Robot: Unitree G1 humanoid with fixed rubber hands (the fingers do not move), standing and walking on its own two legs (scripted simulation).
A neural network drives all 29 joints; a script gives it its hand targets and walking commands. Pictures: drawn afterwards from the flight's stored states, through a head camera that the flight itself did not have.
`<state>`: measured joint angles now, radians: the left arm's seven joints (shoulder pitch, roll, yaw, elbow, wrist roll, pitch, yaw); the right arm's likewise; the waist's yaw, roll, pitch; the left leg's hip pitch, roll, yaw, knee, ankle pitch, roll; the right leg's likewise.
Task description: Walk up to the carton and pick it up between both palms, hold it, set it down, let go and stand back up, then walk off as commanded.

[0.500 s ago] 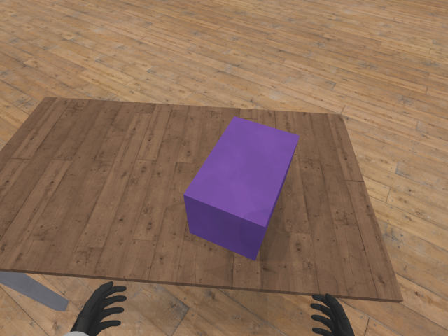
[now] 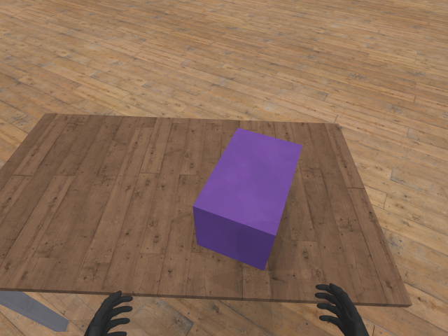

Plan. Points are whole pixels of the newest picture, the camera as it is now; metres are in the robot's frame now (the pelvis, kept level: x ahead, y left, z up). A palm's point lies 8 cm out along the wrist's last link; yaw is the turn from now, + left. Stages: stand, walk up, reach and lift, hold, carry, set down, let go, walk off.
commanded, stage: set down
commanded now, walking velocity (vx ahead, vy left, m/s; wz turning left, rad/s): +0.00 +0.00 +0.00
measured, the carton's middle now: (249, 194) +0.46 -0.06 -0.07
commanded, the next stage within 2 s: let go in 0.08 s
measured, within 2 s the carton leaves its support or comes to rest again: neither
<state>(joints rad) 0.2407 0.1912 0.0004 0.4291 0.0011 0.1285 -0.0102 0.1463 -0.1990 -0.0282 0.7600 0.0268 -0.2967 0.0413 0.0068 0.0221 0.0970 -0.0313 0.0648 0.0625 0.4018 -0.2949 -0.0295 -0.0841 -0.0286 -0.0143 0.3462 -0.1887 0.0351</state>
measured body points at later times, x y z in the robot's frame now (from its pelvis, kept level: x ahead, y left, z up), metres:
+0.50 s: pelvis -0.05 -0.04 +0.00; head -0.03 -0.03 +0.44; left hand +0.12 +0.19 -0.10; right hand +0.12 -0.26 -0.09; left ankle -0.05 +0.12 -0.74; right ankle +0.00 -0.15 -0.74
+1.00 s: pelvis -0.01 +0.00 -0.01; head -0.01 +0.00 +0.44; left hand +0.11 +0.31 -0.11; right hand +0.07 -0.30 -0.12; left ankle -0.05 +0.12 -0.74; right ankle +0.00 -0.15 -0.74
